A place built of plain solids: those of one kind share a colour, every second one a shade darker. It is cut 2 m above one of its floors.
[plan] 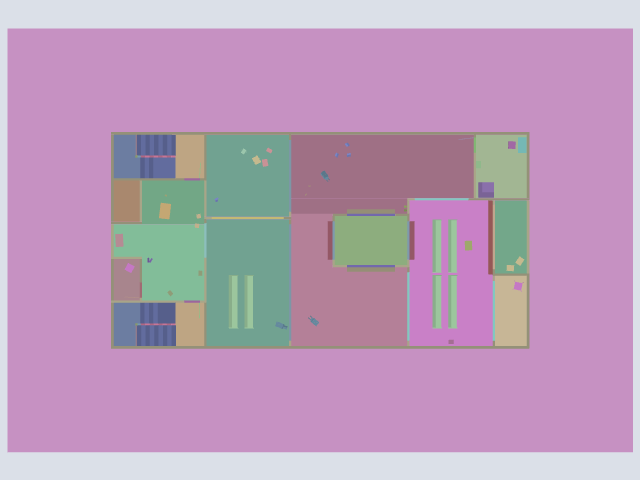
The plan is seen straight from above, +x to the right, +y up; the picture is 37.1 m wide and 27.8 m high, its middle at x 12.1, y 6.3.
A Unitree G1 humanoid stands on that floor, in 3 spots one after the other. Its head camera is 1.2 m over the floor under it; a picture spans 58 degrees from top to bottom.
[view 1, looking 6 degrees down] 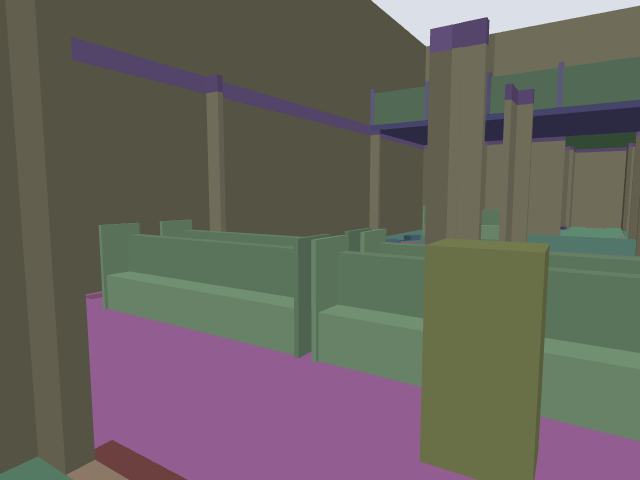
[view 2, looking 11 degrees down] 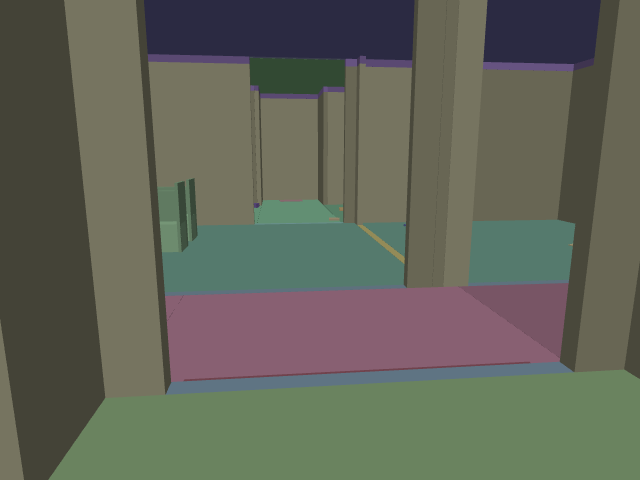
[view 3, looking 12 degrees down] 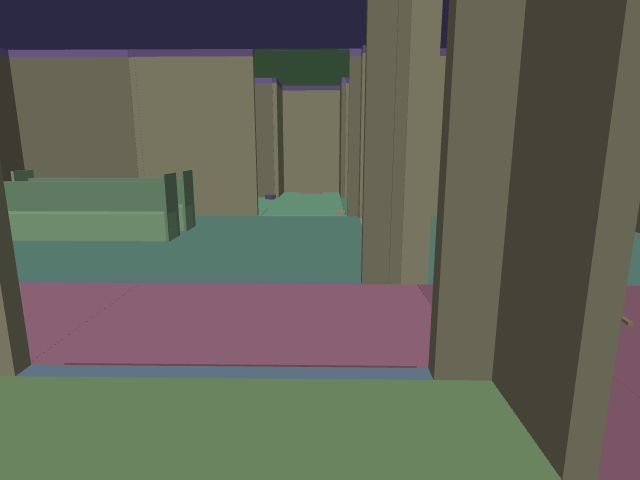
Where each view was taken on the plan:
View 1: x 23.10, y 6.47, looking -147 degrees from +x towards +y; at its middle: pew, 3.72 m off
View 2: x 15.05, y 5.72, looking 174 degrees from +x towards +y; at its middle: floor_under_gallery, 7.78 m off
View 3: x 15.05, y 6.83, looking -179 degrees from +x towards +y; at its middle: floor_under_gallery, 7.14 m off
